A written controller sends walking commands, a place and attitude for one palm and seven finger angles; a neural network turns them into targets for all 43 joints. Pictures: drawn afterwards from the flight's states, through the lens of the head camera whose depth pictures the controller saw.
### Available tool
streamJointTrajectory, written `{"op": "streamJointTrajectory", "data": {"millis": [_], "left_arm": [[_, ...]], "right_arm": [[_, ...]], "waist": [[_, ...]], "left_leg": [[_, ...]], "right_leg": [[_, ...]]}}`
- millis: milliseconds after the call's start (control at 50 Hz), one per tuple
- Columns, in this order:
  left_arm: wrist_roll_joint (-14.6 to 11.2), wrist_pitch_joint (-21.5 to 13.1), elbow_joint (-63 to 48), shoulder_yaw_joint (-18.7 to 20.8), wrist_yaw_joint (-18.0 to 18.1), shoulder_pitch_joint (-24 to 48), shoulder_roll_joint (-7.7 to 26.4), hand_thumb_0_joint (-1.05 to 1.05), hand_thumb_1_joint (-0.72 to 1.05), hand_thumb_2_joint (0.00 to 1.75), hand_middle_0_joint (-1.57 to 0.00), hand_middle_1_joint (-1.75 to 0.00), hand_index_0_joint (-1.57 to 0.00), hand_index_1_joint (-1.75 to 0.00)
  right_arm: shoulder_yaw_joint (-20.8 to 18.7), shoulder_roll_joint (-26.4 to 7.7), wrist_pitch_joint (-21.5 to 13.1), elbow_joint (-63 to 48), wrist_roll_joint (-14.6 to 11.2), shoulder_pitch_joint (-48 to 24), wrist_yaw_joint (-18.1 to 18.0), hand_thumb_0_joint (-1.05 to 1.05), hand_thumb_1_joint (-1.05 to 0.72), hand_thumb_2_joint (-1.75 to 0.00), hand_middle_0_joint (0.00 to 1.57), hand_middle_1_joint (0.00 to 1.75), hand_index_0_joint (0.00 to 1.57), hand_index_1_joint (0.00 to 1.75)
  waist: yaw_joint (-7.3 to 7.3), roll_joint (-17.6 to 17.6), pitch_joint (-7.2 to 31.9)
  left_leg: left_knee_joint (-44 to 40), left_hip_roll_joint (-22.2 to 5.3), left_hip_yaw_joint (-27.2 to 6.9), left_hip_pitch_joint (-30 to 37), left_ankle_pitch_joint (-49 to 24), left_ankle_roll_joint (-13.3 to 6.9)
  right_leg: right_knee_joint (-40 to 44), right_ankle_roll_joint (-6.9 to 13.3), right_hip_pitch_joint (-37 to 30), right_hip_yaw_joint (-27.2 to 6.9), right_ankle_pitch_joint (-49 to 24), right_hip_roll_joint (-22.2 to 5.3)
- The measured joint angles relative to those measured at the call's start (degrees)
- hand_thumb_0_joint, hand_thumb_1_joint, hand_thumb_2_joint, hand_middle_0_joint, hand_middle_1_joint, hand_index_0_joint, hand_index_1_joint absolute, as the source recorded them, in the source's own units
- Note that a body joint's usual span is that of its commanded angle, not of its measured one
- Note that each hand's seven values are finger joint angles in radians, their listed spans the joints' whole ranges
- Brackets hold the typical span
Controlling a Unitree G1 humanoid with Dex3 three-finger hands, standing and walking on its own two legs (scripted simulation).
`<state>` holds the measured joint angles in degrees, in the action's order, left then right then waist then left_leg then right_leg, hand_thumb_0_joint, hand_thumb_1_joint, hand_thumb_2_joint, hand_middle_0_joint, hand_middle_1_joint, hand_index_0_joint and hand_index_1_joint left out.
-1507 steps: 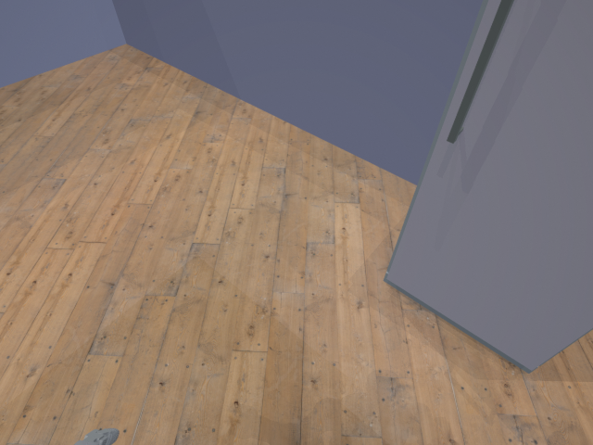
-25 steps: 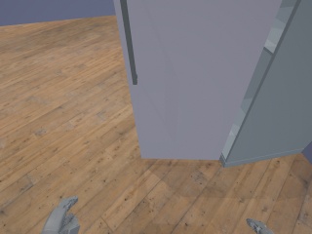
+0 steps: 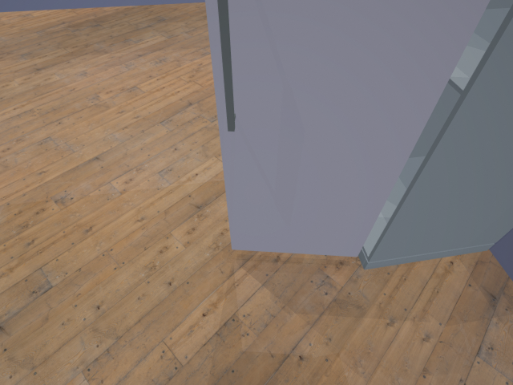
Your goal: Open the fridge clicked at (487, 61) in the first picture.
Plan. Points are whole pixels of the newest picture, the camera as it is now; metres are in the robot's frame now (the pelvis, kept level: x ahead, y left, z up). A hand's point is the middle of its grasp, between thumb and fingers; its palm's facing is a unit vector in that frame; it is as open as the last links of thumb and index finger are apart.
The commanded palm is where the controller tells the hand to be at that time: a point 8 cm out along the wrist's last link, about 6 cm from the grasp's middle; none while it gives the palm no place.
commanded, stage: let the arm hang, fingers relaxed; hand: left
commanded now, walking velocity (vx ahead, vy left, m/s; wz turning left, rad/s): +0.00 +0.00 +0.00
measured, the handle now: (226, 34) +0.69 +0.11 +0.21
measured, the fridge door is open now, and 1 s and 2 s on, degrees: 77 77 77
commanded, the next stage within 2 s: look to check the result in 0.40 s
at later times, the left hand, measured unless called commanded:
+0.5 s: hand out of the picture +0.01 +0.18 -0.18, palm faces +0.01 -0.98 -0.18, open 7.4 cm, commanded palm none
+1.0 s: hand out of the picture +0.03 +0.17 -0.17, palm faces +0.01 -0.98 -0.18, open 7.4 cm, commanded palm none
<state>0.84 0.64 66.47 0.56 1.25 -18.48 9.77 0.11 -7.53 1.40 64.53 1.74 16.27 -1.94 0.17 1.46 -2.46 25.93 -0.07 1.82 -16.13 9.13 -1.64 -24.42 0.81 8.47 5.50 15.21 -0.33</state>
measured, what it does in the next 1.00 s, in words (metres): stands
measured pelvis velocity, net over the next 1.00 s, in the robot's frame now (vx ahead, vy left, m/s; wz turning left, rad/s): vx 0.02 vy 0.00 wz -0.02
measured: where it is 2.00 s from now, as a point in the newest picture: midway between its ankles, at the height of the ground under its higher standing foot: outside the picture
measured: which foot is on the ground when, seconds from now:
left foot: down 0.00-1.00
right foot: down 0.00-1.00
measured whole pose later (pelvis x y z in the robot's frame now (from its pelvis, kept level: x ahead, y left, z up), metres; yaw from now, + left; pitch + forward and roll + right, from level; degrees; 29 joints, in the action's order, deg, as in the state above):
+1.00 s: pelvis +0.02 +0.00 +0.00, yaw -1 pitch -1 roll +0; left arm 0.8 -0.5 65.9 0.3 1.4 -14.7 9.0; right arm 0.0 -9.2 0.0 65.5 1.4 13.0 -2.2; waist 0.0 -0.3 -2.3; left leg 22.8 0.3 2.9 -12.1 9.8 -1.4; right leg -21.7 0.6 5.0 4.3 15.7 -0.6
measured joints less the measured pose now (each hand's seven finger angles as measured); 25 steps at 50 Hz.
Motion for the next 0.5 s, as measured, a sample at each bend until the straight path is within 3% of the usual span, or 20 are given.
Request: {"op": "streamJointTrajectory", "data": {"millis": [220, 500], "left_arm": [[0.11, -0.81, -1.8, -0.09, 0.12, 3.42, -1.64, 0.01, 0.9, 0.9, -0.2, -0.3, -0.2, -0.3], [0.06, -0.8, -1.49, 0.14, 0.06, 3.39, -0.79, 0.01, 0.91, 0.9, -0.2, -0.3, -0.2, -0.3]], "right_arm": [[-0.31, -0.58, -0.86, 0.34, 0.02, -0.6, 0.06, 0.02, -0.92, -0.9, 0.2, 0.3, 0.2, 0.3], [-0.31, -0.9, -1.15, 0.24, -0.13, -1.3, -0.02, 0.01, -0.92, -0.9, 0.2, 0.3, 0.2, 0.3]], "waist": [[-0.52, -1.13, 1.33], [-0.47, -1.39, 0.46]], "left_leg": [[-1.4, 0.66, 0.99, 1.26, -0.31, -0.44], [-2.2, 0.68, 1.15, 2.06, -0.19, -0.43]], "right_leg": [[-0.21, -0.52, -0.26, -0.92, 0.24, -0.77], [0.97, -0.6, -1.16, -1.11, 0.09, -0.74]]}}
